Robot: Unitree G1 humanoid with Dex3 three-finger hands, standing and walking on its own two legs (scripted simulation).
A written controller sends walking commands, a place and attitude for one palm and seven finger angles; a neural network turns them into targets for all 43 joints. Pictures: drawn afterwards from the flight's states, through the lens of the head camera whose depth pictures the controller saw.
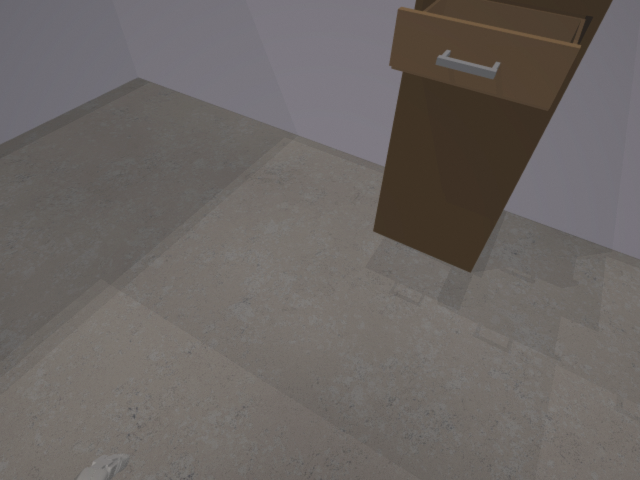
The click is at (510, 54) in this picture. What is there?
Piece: drawer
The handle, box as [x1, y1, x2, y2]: [435, 50, 500, 78]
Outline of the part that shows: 435,64 493,78 500,62 495,62 491,68 450,58 448,56 450,50 446,50 437,57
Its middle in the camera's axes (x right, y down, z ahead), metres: +0.33 -0.39 +0.85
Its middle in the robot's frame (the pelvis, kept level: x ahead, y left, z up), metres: +0.93 -0.28 +0.11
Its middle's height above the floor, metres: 0.88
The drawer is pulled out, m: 0.20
